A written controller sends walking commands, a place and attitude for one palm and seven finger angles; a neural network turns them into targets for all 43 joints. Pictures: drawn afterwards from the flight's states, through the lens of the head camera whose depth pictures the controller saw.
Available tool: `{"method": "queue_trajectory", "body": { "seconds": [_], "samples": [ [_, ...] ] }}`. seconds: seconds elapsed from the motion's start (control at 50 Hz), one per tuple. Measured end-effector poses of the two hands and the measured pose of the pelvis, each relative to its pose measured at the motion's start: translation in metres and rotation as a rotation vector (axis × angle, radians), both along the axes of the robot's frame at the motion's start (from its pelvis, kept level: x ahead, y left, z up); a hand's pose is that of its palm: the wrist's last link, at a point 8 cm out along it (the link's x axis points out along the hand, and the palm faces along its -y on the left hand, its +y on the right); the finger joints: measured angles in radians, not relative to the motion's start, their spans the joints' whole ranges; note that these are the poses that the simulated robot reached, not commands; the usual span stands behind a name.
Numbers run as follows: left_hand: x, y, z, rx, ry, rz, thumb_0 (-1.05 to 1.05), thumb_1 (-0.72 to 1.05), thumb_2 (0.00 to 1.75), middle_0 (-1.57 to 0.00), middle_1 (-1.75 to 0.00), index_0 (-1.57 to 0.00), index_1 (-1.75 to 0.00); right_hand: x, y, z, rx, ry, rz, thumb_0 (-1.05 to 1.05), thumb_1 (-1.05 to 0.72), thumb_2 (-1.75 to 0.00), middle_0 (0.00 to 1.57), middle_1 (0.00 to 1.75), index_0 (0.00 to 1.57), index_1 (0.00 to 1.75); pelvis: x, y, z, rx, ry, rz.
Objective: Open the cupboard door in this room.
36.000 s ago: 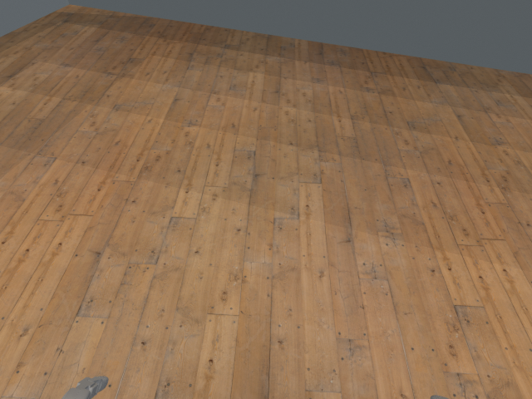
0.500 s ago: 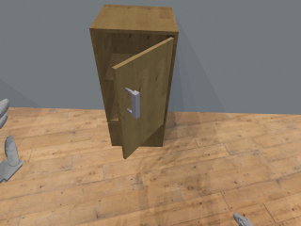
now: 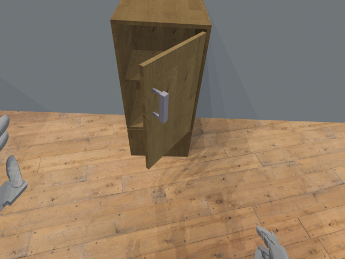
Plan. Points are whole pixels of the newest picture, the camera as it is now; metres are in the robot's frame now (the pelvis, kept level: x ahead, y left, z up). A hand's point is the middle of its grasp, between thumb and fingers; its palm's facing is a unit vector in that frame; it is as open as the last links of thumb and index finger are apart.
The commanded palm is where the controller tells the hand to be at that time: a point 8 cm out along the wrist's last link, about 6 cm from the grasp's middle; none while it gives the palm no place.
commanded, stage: stop stepping back and stand still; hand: left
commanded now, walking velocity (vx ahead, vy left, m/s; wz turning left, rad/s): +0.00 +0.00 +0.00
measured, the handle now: (159, 105) +0.64 +0.09 -0.04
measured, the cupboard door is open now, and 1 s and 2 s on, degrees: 51 51 51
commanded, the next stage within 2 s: let the arm hang, fingers relaxed in 0.26 s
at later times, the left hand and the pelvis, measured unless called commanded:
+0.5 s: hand (64, 226) +0.19 +0.26 -0.03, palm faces +0.14 -0.88 -0.45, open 7.4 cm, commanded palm none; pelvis +0.00 +0.00 -0.01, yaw +2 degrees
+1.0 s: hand out of the picture -0.02 +0.21 -0.17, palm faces +0.05 -0.95 -0.30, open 7.3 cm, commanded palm none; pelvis +0.01 -0.02 +0.00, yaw +3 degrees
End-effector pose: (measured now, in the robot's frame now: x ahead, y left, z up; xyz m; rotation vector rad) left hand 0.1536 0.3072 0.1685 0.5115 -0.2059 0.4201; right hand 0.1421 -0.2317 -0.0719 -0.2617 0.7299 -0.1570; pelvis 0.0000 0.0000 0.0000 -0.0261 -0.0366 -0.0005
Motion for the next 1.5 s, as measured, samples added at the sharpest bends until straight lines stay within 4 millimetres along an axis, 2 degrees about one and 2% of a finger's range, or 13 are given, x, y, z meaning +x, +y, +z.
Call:
{"method": "queue_trajectory", "body": {
  "seconds": [0.18,0.36,0.38,0.44,0.5,0.56,0.6,0.68,0.82,0.94,1.1,1.3,1.5],
  "samples": [
    [-0.001,-0.011,0.004,0.039,0.039,-0.039,0.01,0.89,0.9,-0.21,-0.3,-0.21,-0.3,-0.002,0.015,-0.007,0.051,0.012,0.03,0.01,-0.91,-0.9,0.2,0.3,0.2,0.3,-0.001,-0.001,0.001,0.008,0.01,0.018],
    [0.003,-0.005,0.0,0.018,0.047,-0.001,0.01,0.89,0.9,-0.21,-0.3,-0.21,-0.3,0.018,0.006,-0.005,0.029,0.002,0.029,0.01,-0.91,-0.9,0.2,0.3,0.2,0.3,0.007,-0.001,0.001,-0.002,0.019,0.014],
    [0.007,-0.003,-0.008,0.02,0.07,-0.007,0.01,0.89,0.9,-0.21,-0.3,-0.21,-0.3,0.021,0.004,-0.007,0.036,-0.003,0.044,0.01,-0.91,-0.9,0.2,0.3,0.2,0.3,0.008,0.0,0.0,-0.003,0.028,0.024],
    [0.023,0.005,-0.079,-0.083,0.354,0.008,0.0,0.9,0.9,-0.2,-0.3,-0.21,-0.3,0.027,-0.007,-0.027,0.05,0.063,0.076,0.01,-0.91,-0.9,0.2,0.3,0.2,0.3,0.005,0.003,-0.005,0.002,0.039,0.041],
    [0.012,-0.005,-0.169,-0.228,0.718,0.039,0.0,0.9,0.9,-0.2,-0.3,-0.2,-0.3,0.02,-0.02,-0.041,0.05,0.129,0.051,0.01,-0.91,-0.9,0.2,0.3,0.2,0.3,0.002,0.003,-0.009,0.01,0.035,0.039],
    [-0.023,-0.033,-0.241,-0.358,1.007,0.036,0.0,0.91,0.9,-0.19,-0.3,-0.2,-0.3,0.001,-0.031,-0.045,0.034,0.203,0.021,0.01,-0.91,-0.9,0.2,0.3,0.2,0.3,0.001,-0.001,-0.011,0.015,0.025,0.039],
    [-0.051,-0.055,-0.276,-0.441,1.156,0.028,0.01,0.91,0.9,-0.2,-0.3,-0.2,-0.3,-0.017,-0.039,-0.046,0.011,0.273,0.006,0.01,-0.91,-0.9,0.2,0.3,0.2,0.3,0.0,-0.005,-0.011,0.016,0.017,0.043],
    [-0.106,-0.091,-0.315,-0.577,1.369,0.04,0.01,0.92,0.9,-0.2,-0.3,-0.2,-0.3,-0.059,-0.05,-0.048,-0.032,0.438,-0.022,0.01,-0.91,-0.9,0.2,0.3,0.2,0.3,-0.001,-0.01,-0.008,0.013,0.012,0.049],
    [-0.176,-0.082,-0.317,-0.624,1.539,0.201,0.01,0.94,0.9,-0.2,-0.3,-0.21,-0.3,-0.107,-0.054,-0.055,-0.027,0.638,-0.054,0.01,-0.91,-0.9,0.2,0.3,0.2,0.3,0.0,-0.018,-0.002,0.008,0.012,0.06],
    [-0.192,-0.059,-0.303,-0.574,1.578,0.305,0.01,0.92,0.9,-0.2,-0.3,-0.2,-0.3,-0.113,-0.044,-0.066,0.027,0.663,-0.066,0.01,-0.91,-0.9,0.2,0.3,0.2,0.3,0.004,-0.02,0.0,0.006,0.003,0.058],
    [-0.149,-0.045,-0.292,-0.52,1.487,0.303,0.0,0.91,0.9,-0.2,-0.3,-0.2,-0.3,-0.097,-0.031,-0.074,0.074,0.633,-0.05,0.0,-0.91,-0.9,0.2,0.3,0.2,0.3,0.012,-0.019,0.001,0.016,-0.001,0.053],
    [-0.081,-0.062,-0.291,-0.512,1.363,0.195,0.0,0.91,0.9,-0.2,-0.3,-0.2,-0.3,-0.065,-0.038,-0.068,0.065,0.563,-0.049,0.0,-0.91,-0.9,0.2,0.3,0.2,0.3,0.023,-0.022,0.004,0.025,-0.002,0.048],
    [-0.063,-0.074,-0.293,-0.518,1.366,0.162,0.0,0.91,0.9,-0.2,-0.3,-0.2,-0.3,-0.049,-0.055,-0.061,0.031,0.546,-0.065,0.0,-0.91,-0.9,0.2,0.3,0.2,0.3,0.033,-0.026,0.006,0.026,0.004,0.04]
  ]
}}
